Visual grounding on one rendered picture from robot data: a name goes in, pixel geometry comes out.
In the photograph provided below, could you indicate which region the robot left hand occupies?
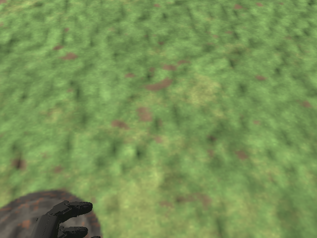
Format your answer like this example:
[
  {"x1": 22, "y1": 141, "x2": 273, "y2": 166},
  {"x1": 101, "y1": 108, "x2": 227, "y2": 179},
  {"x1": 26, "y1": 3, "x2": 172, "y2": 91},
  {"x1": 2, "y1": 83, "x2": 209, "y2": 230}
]
[{"x1": 30, "y1": 200, "x2": 101, "y2": 238}]

